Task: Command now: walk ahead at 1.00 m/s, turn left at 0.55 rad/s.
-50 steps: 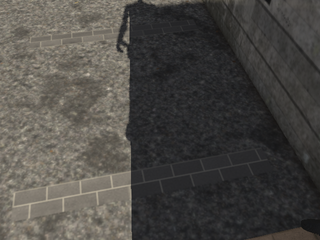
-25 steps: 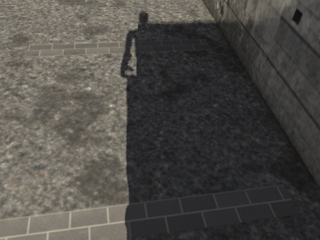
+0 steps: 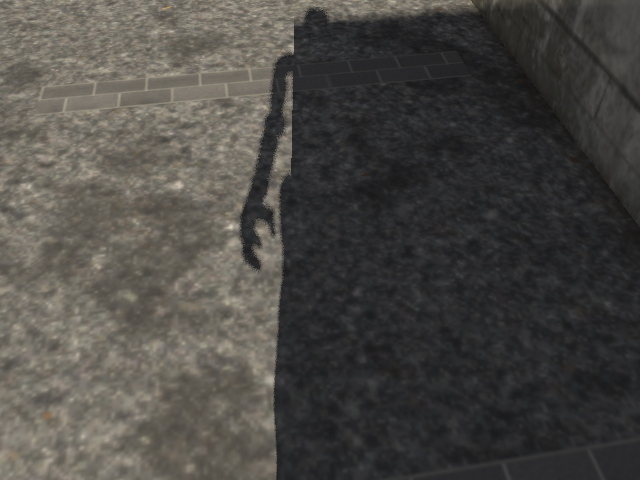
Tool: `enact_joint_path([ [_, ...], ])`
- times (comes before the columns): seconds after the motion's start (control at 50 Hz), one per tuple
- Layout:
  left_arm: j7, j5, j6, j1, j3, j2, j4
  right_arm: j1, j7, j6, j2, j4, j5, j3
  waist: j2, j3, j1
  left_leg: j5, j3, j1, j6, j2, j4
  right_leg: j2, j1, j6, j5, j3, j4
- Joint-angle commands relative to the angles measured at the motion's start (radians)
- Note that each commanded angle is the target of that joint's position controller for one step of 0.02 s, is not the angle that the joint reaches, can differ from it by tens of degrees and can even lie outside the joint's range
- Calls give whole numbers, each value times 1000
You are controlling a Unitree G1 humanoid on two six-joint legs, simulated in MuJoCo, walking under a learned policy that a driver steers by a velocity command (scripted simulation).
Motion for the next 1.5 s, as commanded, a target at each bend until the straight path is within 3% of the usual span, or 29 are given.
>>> enact_joint_path([
  [0.02, -36, 6, -20, -113, 41, 155, -46, 291, 20, -18, -145, 79, -12, -60, -140, 75, -168, -129, 116, 253, 100, 15, -114, -300, -99, -104, 1054, 207, 140],
  [0.04, -50, 6, -30, -245, 51, 188, -80, 623, 13, -18, -156, 199, -44, -80, 79, 9, -368, -44, 205, 656, 191, -65, -195, -133, -358, -37, 1018, 15, 759],
  [0.06, -56, 39, -65, -208, 41, 92, -151, 641, 8, -35, -153, 250, -53, -68, 422, 97, -258, 115, 31, 925, 234, -79, 111, -26, -935, -6, 257, 42, 1010],
  [0.08, -61, 35, -93, -184, 19, 80, -223, 558, -3, -39, -123, 212, -35, -55, 454, -6, -201, -8, -169, 1026, 313, -83, 159, -41, -1101, 3, 233, 160, 957],
  [0.1, -63, 11, -108, -253, 6, 95, -270, 562, -14, -36, -92, 186, -48, -53, 217, -116, -231, -431, -353, 1067, 364, 19, 17, -90, -1137, -3, 274, 207, 728],
  [0.12, -66, -48, -121, -292, -14, 36, -312, 536, -36, -45, -217, 220, -56, -92, 51, -198, -164, -972, -785, 1044, 449, 182, -124, -121, -1166, 2, 310, 266, 593],
  [0.14, -52, -69, -116, -387, 7, 105, -321, 452, -53, -73, -133, 173, -83, -65, -171, -171, -140, -1091, -904, 859, 394, 245, -184, -197, -1101, -26, 531, 360, 345],
  [0.2, -30, 30, -33, -490, 23, 142, -353, 86, -120, -73, -110, 53, -46, -44, -214, 85, -1, -761, -556, 10, 285, 56, -217, -240, -532, 104, 769, 357, -293],
  [0.32, -58, -29, -19, -267, 61, 179, -287, 280, -94, -77, -81, 78, 8, -48, -122, -33, 74, -664, -286, -20, 142, -136, 74, -87, 205, 55, 763, 210, -637],
  [0.34, -55, -13, -30, -31, 83, 237, -241, 215, -83, -83, -50, 41, -13, -36, -184, -160, 198, -549, -197, -123, 84, -207, 391, -199, 473, 2, 647, 333, -621],
  [0.36, -63, 8, -41, 78, 86, 326, -232, 335, -79, -96, 45, 3, 5, -14, -487, -300, 119, -995, -128, -273, 61, -274, 777, -475, 633, -145, 369, 912, -859],
  [0.38, -71, 8, -50, 13, 86, 320, -238, 378, -84, -92, -9, -3, 37, -18, -565, -220, 71, -961, -85, -440, 64, -189, 941, -558, 586, -217, 113, 1195, -986],
  [0.42, -67, -9, -31, -137, 57, 189, -236, 202, -78, -63, -13, -30, 2, -15, -311, 93, 51, -803, -16, -504, 68, -100, 958, -462, 318, -171, 315, 818, -976],
  [0.5, -84, 14, -24, -165, 17, 76, -169, 114, -42, -28, 5, -100, -5, -22, -249, 109, -30, -758, 1, -324, 68, -16, 803, -351, 103, -96, 827, 398, -987],
  [0.66, -68, -32, -23, -88, 42, 287, -104, -165, 12, -62, -62, -225, -30, -4, -193, 168, -73, -507, 144, 79, 6, -105, 185, -330, -57, -146, 1079, 232, -1142],
  [0.74, -64, 15, -26, -68, 32, 327, -109, 365, -46, -44, -250, -111, -31, -89, -262, -163, -390, -631, 68, 923, 56, -55, 189, -253, -303, -46, 1396, 192, -385],
  [0.76, -68, 2, -38, 112, -19, 107, -147, 381, -49, -58, -359, -98, -75, -89, 122, -371, -220, -936, -457, 1117, 165, 261, 46, -111, -505, -28, 486, 244, 49],
  [0.78, -67, -50, -54, 93, -6, 184, -148, 415, -38, -66, -284, -97, -80, -75, 191, -469, -257, -1125, -744, 1080, 205, 298, -185, -109, -563, -45, 486, 333, 198],
  [0.82, -50, -62, -38, -114, 7, 211, -206, 298, -34, -75, -176, -55, -56, -46, -7, -117, -223, -923, -441, 807, 166, 248, -209, -189, -701, -31, 619, 265, 224],
  [0.9, -73, -51, 39, -112, 11, 133, -218, 148, -25, -93, -33, -3, -70, -19, -43, 36, -68, -611, -70, 465, 134, 171, -287, -283, -571, -33, 679, 266, 128],
  [0.96, -82, -35, 68, -214, 3, 119, -279, 94, -43, -95, -56, 17, -59, -25, -88, 160, -38, -458, 125, 384, 92, 163, -353, -299, -654, -16, 750, 252, 24],
  [1.1, -138, -22, 56, -368, 18, 217, -357, 149, -74, -86, -258, 46, -56, -69, -131, 162, -36, 0, 384, 538, 28, 95, -356, -149, -400, -87, 1060, 10, -449],
  [1.18, -116, -34, 99, 167, 118, 419, -239, 53, -68, -48, -332, -2, -32, -89, -52, -96, 261, 482, 356, 433, 0, 81, 439, -31, 288, -196, 871, 12, -521],
  [1.2, -103, -34, 107, 170, 113, 435, -193, 49, -61, -71, -146, -11, -52, -38, -338, 29, 180, -764, 304, 124, -49, -119, 915, -99, 360, -222, 879, 221, -546],
  [1.22, -111, -1, 72, 37, 93, 463, -277, 217, -50, -118, -43, -104, -32, 2, -602, -163, -42, -1100, 83, -220, -57, -252, 1183, -270, 568, -450, 562, 846, -787],
  [1.24, -116, 2, 48, 5, 85, 388, -325, 134, -48, -156, -165, -125, -21, -7, -404, -205, 26, -982, -44, -269, -2, -193, 1112, -336, 556, -423, 306, 1054, -1001],
  [1.28, -127, 4, 3, -47, 67, 320, -319, -7, -62, -160, -181, -134, -21, -14, -39, -1, -39, -837, -35, -190, 25, -120, 898, -292, 241, -318, 361, 950, -1040],
  [1.36, -96, -10, -10, -149, 46, 267, -331, 38, -68, -109, -161, -108, -57, -21, -67, 70, -128, -780, -29, -44, -49, -46, 643, -183, -35, -306, 675, 656, -1022],
  [1.5, -61, -5, -6, 9, 16, 233, -227, -267, -32, -99, -71, -176, -45, 20, -187, 163, 75, -186, 161, 63, -48, -76, 93, -138, -115, -168, 899, 330, -1102],
])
